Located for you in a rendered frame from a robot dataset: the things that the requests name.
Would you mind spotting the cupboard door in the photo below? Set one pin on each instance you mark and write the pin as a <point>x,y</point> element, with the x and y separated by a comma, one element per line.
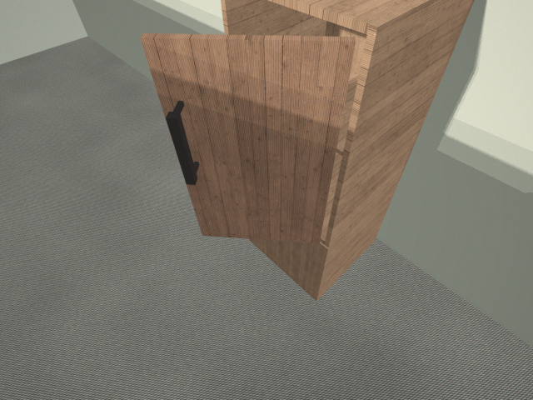
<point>262,115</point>

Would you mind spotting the handle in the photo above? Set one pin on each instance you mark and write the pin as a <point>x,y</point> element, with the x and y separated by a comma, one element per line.
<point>179,138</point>

